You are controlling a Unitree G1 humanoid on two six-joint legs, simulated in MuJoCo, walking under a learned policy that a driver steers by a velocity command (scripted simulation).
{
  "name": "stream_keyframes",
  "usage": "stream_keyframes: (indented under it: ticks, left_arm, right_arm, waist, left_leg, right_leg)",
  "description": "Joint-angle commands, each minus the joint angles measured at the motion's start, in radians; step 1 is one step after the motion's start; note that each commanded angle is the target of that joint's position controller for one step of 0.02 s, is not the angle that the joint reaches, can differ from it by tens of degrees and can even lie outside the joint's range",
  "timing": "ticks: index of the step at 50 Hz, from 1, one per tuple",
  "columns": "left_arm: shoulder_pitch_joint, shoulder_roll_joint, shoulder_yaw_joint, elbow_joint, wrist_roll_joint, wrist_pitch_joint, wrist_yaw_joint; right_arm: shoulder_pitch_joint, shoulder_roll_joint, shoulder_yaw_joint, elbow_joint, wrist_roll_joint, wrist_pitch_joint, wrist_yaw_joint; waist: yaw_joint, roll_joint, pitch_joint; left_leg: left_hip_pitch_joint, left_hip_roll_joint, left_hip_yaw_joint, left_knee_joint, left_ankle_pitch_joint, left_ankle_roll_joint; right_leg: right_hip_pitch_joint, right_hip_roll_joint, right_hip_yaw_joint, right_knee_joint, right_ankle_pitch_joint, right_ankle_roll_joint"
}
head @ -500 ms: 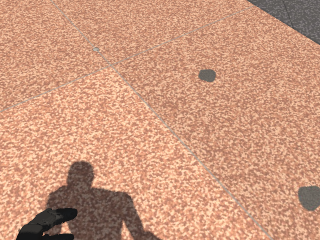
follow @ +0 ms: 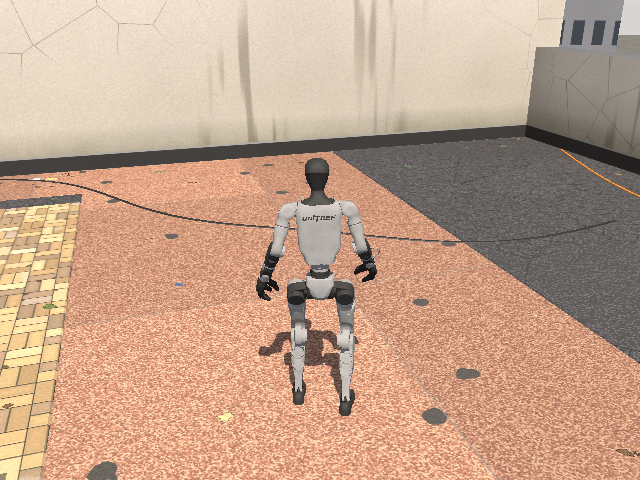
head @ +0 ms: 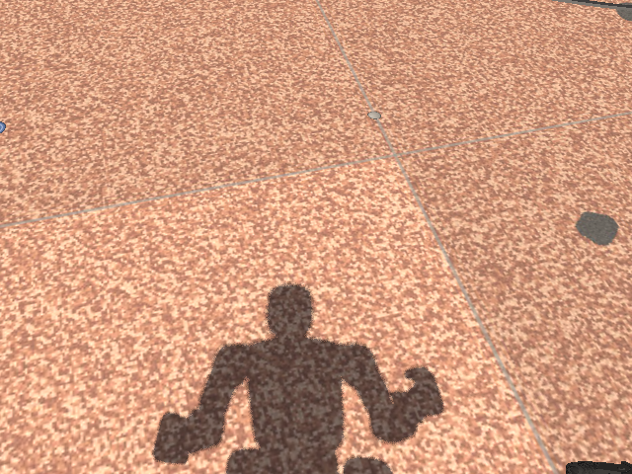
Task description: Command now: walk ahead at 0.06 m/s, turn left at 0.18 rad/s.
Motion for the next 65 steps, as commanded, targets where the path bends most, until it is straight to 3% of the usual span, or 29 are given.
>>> stream_keyframes:
  ticks: [1,2,4,9,13,14,16,17,18,21,24,29,30,31,32,33,34,37,44,50,53,55,56,57,58,59,61,62,65]
  left_arm:
    - [0.0,0.069,-0.006,-0.071,0.019,-0.008,-0.009]
    - [-0.03,0.099,0.004,-0.077,-0.001,0.003,-0.007]
    - [-0.008,0.107,0.012,-0.049,0.006,0.027,0.009]
    - [0.019,0.052,-0.002,-0.021,0.002,0.044,0.018]
    - [0.07,0.065,-0.004,0.008,0.025,0.04,0.006]
    - [0.09,0.096,0.001,-0.001,0.022,0.035,0.01]
    - [0.142,0.193,0.032,0.016,0.011,0.021,0.015]
    - [0.117,0.198,0.034,0.012,0.019,0.008,0.022]
    - [0.13,0.17,0.029,0.013,0.024,-0.008,0.029]
    - [0.149,0.122,0.023,0.02,-0.013,-0.038,0.027]
    - [0.146,0.134,0.029,0.024,-0.014,-0.031,0.019]
    - [0.144,0.142,0.03,0.028,-0.026,-0.024,0.004]
    - [0.131,0.101,0.016,0.027,-0.016,-0.029,0.002]
    - [0.11,0.015,-0.011,-0.007,0.013,-0.038,0.0]
    - [0.122,0.011,-0.012,-0.051,-0.017,-0.06,0.008]
    - [0.094,0.102,0.011,-0.048,-0.038,-0.073,0.008]
    - [0.063,0.12,0.017,-0.053,-0.045,-0.08,0.001]
    - [0.066,0.079,0.017,-0.035,-0.013,-0.069,-0.005]
    - [-0.114,0.004,-0.008,-0.095,-0.003,-0.054,-0.018]
    - [-0.246,0.023,-0.014,-0.149,-0.018,-0.06,-0.051]
    - [-0.19,0.064,0.003,-0.151,-0.017,-0.057,-0.061]
    - [0.061,0.135,0.047,-0.084,-0.017,-0.048,-0.051]
    - [0.217,0.217,0.07,-0.062,-0.015,-0.041,-0.037]
    - [0.224,0.261,0.073,-0.053,-0.02,-0.047,-0.05]
    - [0.221,0.166,0.052,-0.064,-0.022,-0.048,-0.048]
    - [0.16,0.14,0.044,-0.075,-0.014,-0.051,-0.042]
    - [0.052,0.115,0.036,-0.108,-0.001,-0.053,-0.036]
    - [0.026,0.096,0.029,-0.121,0.012,-0.054,-0.033]
    - [0.036,0.099,0.032,-0.125,-0.002,-0.057,-0.021]
  right_arm:
    - [0.102,-0.119,-0.024,-0.048,-0.025,-0.015,-0.012]
    - [0.084,-0.11,-0.016,-0.03,-0.023,-0.026,-0.005]
    - [0.003,-0.126,-0.019,-0.024,-0.009,-0.035,-0.001]
    - [-0.048,-0.099,-0.013,0.011,-0.012,-0.027,-0.006]
    - [-0.006,-0.099,-0.012,0.061,0.004,-0.016,-0.009]
    - [-0.018,-0.09,-0.009,0.06,0.003,-0.016,-0.011]
    - [-0.08,-0.064,-0.007,0.025,0.024,-0.046,-0.012]
    - [-0.117,-0.085,-0.018,0.008,0.041,-0.064,-0.012]
    - [-0.121,-0.098,-0.028,0.009,0.043,-0.076,-0.012]
    - [-0.09,-0.06,-0.024,0.031,0.029,-0.101,0.004]
    - [-0.11,-0.013,-0.009,0.039,0.025,-0.11,0.025]
    - [0.078,-0.082,-0.037,0.106,0.037,-0.09,0.022]
    - [0.193,-0.121,-0.056,0.135,0.04,-0.088,0.011]
    - [0.336,-0.217,-0.078,0.153,0.024,-0.086,-0.004]
    - [0.382,-0.281,-0.085,0.16,0.012,-0.094,0.009]
    - [0.313,-0.205,-0.06,0.15,0.016,-0.107,0.017]
    - [0.259,-0.149,-0.041,0.141,0.018,-0.115,0.018]
    - [0.159,-0.1,-0.021,0.132,0.007,-0.119,0.021]
    - [0.231,-0.133,-0.028,0.18,0.015,-0.114,-0.007]
    - [0.29,-0.159,-0.039,0.231,0.027,-0.103,-0.013]
    - [0.269,-0.181,-0.048,0.237,0.02,-0.09,-0.019]
    - [0.257,-0.177,-0.042,0.223,0.009,-0.071,-0.031]
    - [0.288,-0.143,-0.024,0.192,-0.016,-0.073,-0.04]
    - [0.415,-0.005,0.018,0.18,-0.015,-0.101,-0.017]
    - [0.307,-0.116,-0.002,0.175,0.019,-0.134,-0.006]
    - [0.201,-0.154,-0.011,0.139,0.046,-0.154,0.0]
    - [0.134,-0.147,-0.013,0.125,0.015,-0.167,-0.013]
    - [0.147,-0.148,-0.018,0.122,0.005,-0.158,-0.015]
    - [0.15,-0.117,-0.015,0.108,-0.008,-0.127,-0.02]
  waist:
    - [-0.07,0.19,-0.278]
    - [-0.061,0.166,-0.229]
    - [-0.033,0.14,-0.18]
    - [-0.02,0.154,-0.169]
    - [-0.013,0.139,-0.113]
    - [-0.009,0.088,-0.059]
    - [0.026,-0.206,0.051]
    - [0.03,-0.261,0.114]
    - [0.033,-0.236,0.12]
    - [0.024,-0.122,0.054]
    - [0.03,-0.145,0.003]
    - [-0.067,-0.114,-0.041]
    - [-0.126,-0.079,-0.089]
    - [-0.169,0.166,-0.174]
    - [-0.155,0.358,-0.219]
    - [-0.138,0.214,-0.122]
    - [-0.114,0.173,-0.051]
    - [-0.048,0.11,0.004]
    - [-0.078,0.074,0.031]
    - [-0.104,0.075,0.058]
    - [-0.057,0.1,-0.003]
    - [0.064,0.092,-0.164]
    - [0.095,-0.057,-0.29]
    - [-0.007,-0.29,-0.405]
    - [0.058,-0.174,-0.375]
    - [0.057,-0.123,-0.231]
    - [-0.008,0.024,-0.114]
    - [-0.043,0.0,-0.106]
    - [-0.067,-0.032,-0.072]
  left_leg:
    - [0.4,0.365,-0.397,-0.106,0.621,0.321]
    - [0.362,0.315,-0.337,-0.118,0.565,0.29]
    - [0.267,0.263,-0.262,-0.133,0.491,0.23]
    - [0.146,0.199,-0.176,-0.138,0.366,0.208]
    - [-0.009,0.107,-0.171,-0.175,-0.456,0.1]
    - [-0.066,0.079,-0.158,-0.103,-0.509,0.075]
    - [-0.165,-0.066,0.065,0.206,-0.319,-0.009]
    - [-0.238,-0.035,0.033,0.324,-0.268,0.004]
    - [-0.323,0.002,-0.01,0.431,-0.314,0.015]
    - [-0.412,0.057,-0.025,0.382,-0.219,0.036]
    - [-0.162,0.016,0.058,0.175,-0.125,0.015]
    - [0.237,-0.034,0.098,-0.012,-0.005,0.034]
    - [0.384,0.008,0.04,-0.03,-0.022,0.061]
    - [0.553,0.244,-0.272,-0.11,-0.075,0.14]
    - [0.632,0.394,-0.705,-0.288,-0.337,0.287]
    - [0.556,0.392,-0.682,-0.312,-0.446,0.282]
    - [0.486,0.346,-0.56,-0.315,-0.415,0.248]
    - [0.32,0.237,-0.313,-0.364,-0.11,0.2]
    - [0.269,0.183,-0.088,-0.401,0.176,0.194]
    - [0.399,0.247,-0.03,-0.367,0.189,0.163]
    - [0.484,0.261,0.023,-0.236,0.529,0.124]
    - [0.408,0.195,0.11,0.12,0.759,0.067]
    - [0.156,0.142,0.136,0.458,0.432,0.029]
    - [-0.248,-0.06,0.02,0.765,-0.365,-0.028]
    - [-0.359,-0.022,-0.117,0.856,-0.366,-0.007]
    - [-0.415,0.02,-0.103,0.847,-0.276,0.013]
    - [-0.325,0.091,-0.093,0.707,-0.152,0.015]
    - [-0.261,0.111,-0.103,0.668,-0.126,0.01]
    - [-0.232,0.116,-0.081,0.553,-0.098,-0.031]
  right_leg:
    - [-0.251,-0.001,0.14,0.328,-0.312,0.043]
    - [-0.266,-0.009,0.163,0.371,-0.292,0.045]
    - [-0.236,-0.019,0.178,0.352,-0.216,0.054]
    - [-0.059,0.015,0.137,0.164,-0.034,0.055]
    - [0.107,0.055,0.084,-0.035,0.063,-0.019]
    - [0.075,-0.006,0.162,-0.094,-0.093,-0.072]
    - [-0.018,-0.185,0.489,-0.385,-0.494,-0.217]
    - [-0.013,-0.281,0.636,-0.464,-0.475,-0.259]
    - [0.043,-0.303,0.661,-0.466,-0.382,-0.274]
    - [0.237,-0.242,0.508,-0.416,-0.122,-0.227]
    - [0.151,-0.145,0.314,-0.393,0.067,-0.188]
    - [-0.026,-0.141,0.269,-0.267,0.104,-0.162]
    - [-0.089,-0.099,0.212,-0.111,0.17,-0.124]
    - [-0.257,-0.012,0.109,0.285,0.033,-0.053]
    - [-0.507,0.1,0.157,0.545,-0.192,-0.032]
    - [-0.6,0.024,0.227,0.669,-0.154,-0.054]
    - [-0.62,-0.014,0.224,0.674,-0.052,-0.08]
    - [-0.511,-0.079,0.214,0.558,0.134,-0.069]
    - [-0.459,-0.036,0.155,0.165,0.402,-0.008]
    - [-0.423,0.001,0.146,-0.021,0.437,-0.059]
    - [-0.305,0.058,0.108,-0.029,0.315,-0.116]
    - [0.05,0.132,0.07,-0.04,0.305,-0.166]
    - [0.361,-0.046,0.342,-0.017,0.319,-0.229]
    - [0.652,-0.251,0.905,-0.186,0.011,-0.413]
    - [0.642,-0.238,0.952,-0.285,-0.095,-0.375]
    - [0.517,-0.21,0.807,-0.296,-0.018,-0.335]
    - [0.24,-0.142,0.625,-0.319,0.21,-0.308]
    - [0.16,-0.116,0.581,-0.341,0.278,-0.306]
    - [0.042,-0.087,0.502,-0.388,0.348,-0.325]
